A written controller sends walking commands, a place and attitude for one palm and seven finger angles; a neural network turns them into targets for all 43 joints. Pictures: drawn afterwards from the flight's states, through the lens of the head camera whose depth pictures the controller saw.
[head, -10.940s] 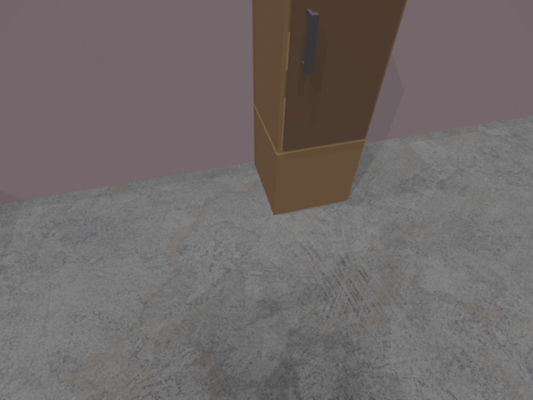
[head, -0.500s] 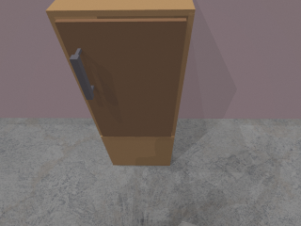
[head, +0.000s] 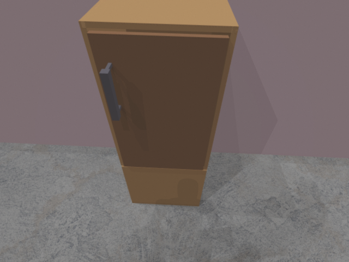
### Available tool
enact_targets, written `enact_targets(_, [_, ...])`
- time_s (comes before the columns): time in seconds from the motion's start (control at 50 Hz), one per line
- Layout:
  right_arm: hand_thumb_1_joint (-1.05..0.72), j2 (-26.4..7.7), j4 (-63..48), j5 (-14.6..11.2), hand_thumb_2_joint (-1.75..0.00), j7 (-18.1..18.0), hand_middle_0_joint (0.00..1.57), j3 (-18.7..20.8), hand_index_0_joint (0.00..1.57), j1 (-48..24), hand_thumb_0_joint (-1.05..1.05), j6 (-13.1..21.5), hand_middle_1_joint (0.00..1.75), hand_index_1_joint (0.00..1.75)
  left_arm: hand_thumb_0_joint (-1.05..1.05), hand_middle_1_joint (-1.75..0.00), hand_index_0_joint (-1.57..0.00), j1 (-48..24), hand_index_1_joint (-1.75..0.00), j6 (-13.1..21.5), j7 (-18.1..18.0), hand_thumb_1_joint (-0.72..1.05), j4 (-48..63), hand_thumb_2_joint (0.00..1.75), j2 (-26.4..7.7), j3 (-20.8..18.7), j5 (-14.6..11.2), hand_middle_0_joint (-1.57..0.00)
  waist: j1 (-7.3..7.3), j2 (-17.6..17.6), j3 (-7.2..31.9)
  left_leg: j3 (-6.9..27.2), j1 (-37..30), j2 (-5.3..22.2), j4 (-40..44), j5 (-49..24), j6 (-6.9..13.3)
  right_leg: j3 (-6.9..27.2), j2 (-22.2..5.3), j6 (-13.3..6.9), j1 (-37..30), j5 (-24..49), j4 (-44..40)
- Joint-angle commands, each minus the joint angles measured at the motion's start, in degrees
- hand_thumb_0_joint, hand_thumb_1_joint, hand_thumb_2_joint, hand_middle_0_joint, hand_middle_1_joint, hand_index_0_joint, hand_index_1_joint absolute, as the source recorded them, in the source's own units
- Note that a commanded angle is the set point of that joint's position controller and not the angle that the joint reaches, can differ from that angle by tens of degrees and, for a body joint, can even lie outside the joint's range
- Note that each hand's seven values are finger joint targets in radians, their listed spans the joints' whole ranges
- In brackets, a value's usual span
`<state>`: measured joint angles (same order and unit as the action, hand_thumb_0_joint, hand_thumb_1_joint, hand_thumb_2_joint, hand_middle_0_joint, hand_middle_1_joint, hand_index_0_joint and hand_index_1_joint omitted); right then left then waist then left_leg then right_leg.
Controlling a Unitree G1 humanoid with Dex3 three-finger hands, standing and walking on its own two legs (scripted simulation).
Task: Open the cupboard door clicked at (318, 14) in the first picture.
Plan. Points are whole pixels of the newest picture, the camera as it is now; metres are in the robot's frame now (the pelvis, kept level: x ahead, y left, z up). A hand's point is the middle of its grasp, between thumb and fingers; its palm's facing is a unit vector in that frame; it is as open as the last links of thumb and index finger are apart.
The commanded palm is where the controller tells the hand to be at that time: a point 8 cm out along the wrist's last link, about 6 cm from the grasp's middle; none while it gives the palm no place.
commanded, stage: come to a stop and stand still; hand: left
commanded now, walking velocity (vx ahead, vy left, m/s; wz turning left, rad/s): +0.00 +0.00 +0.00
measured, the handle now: (113, 92) +0.55 +0.22 +0.10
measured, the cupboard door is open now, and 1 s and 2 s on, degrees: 0 0 0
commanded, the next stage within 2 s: look again from close up in 0.36 s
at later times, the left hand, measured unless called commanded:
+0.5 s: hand out of the picture +0.02 +0.22 -0.16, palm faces -0.02 -0.97 -0.23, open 7.4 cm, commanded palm none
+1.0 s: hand out of the picture +0.02 +0.19 -0.16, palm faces -0.01 -0.98 -0.20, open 7.4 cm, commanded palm none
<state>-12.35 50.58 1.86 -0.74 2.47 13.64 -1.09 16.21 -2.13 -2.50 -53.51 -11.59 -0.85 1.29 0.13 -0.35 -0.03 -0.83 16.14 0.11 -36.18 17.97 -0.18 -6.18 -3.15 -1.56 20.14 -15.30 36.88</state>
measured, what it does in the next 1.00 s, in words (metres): stands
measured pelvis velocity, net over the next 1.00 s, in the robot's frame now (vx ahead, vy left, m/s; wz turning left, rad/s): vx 0.01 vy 0.02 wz -0.04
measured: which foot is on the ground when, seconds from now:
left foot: down 0.00-1.00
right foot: down 0.00-1.00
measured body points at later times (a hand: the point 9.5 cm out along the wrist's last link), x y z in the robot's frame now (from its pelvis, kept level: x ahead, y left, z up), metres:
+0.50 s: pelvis +0.00 +0.03 +0.01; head -0.01 +0.03 +0.46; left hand +0.02 +0.27 -0.14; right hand +0.01 -0.21 -0.14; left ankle +0.01 +0.12 -0.72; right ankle +0.05 -0.10 -0.72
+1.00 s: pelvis +0.01 +0.02 +0.02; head +0.01 +0.02 +0.47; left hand +0.03 +0.24 -0.14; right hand +0.00 -0.20 -0.14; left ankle +0.01 +0.12 -0.72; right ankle +0.05 -0.11 -0.72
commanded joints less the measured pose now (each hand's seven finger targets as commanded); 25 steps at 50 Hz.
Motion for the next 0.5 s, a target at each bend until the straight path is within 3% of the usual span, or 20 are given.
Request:
enact_targets(0.0, [-0.90,-4.69,-4.85,-0.15,-0.90,0.19,0.20,0.40,0.20,2.96,0.00,1.17,0.30,0.30,0.00,-0.30,-0.20,-1.77,-0.30,1.32,0.32,0.90,6.48,0.90,-7.77,-1.72,0.08,-0.20,1.00,6.34,-6.75,5.60,6.58,4.68,12.31,4.02,3.02,7.57,-2.67,-0.73,3.29,-10.43,-9.22])
enact_targets(0.04, [-0.90,-6.74,-5.35,-0.11,-0.90,0.11,0.20,0.59,0.20,1.77,0.00,1.49,0.30,0.30,0.00,-0.30,-0.20,0.57,-0.30,1.13,0.71,0.90,5.98,0.90,-6.18,-1.20,0.15,-0.20,-0.61,8.76,-6.68,10.19,11.61,8.40,19.35,9.34,4.53,2.70,0.53,0.53,-2.79,-4.09,-4.48])
enact_targets(0.06, [-0.90,-7.30,-5.56,-0.21,-0.90,-0.02,0.20,0.75,0.20,1.27,0.00,1.62,0.30,0.30,0.00,-0.30,-0.20,1.60,-0.30,1.21,0.80,0.90,5.38,0.90,-5.71,-1.22,0.16,-0.20,-1.05,7.60,-6.00,10.72,12.43,8.90,20.29,10.07,4.80,2.46,0.52,0.77,-4.79,-2.06,-3.83])
enact_targets(0.12, [-0.90,-7.48,-4.90,-0.42,-0.90,-0.16,0.20,0.74,0.20,1.51,0.00,1.85,0.30,0.30,0.00,-0.30,-0.20,3.14,-0.30,1.70,0.99,0.90,4.17,0.90,-5.77,-1.17,0.10,-0.20,-1.14,4.80,-3.86,8.64,9.42,7.57,19.28,7.99,4.26,3.73,-0.33,0.82,-6.33,1.45,-5.90])
enact_targets(0.32, [-0.90,-6.21,0.74,-0.79,-0.90,-0.10,0.20,0.40,0.20,3.62,0.00,2.22,0.30,0.30,0.00,-0.30,-0.20,3.31,-0.30,2.54,0.64,0.90,1.17,0.90,-5.89,-0.99,-0.08,-0.20,-0.27,0.01,-3.25,6.12,4.94,6.11,18.42,2.76,3.37,6.53,-2.51,0.89,-7.87,4.81,-10.27])
enact_targets(0.48, [-0.90,-4.76,4.86,-0.98,-0.90,-0.02,0.20,-0.04,0.20,4.06,0.00,2.11,0.30,0.30,0.00,-0.30,-0.20,3.39,-0.30,2.88,0.26,0.90,-1.27,0.90,-5.35,-0.56,-0.23,-0.20,-0.01,0.99,-3.04,4.57,2.49,5.38,17.80,0.91,2.58,7.92,-3.38,0.71,-7.57,4.06,-12.78])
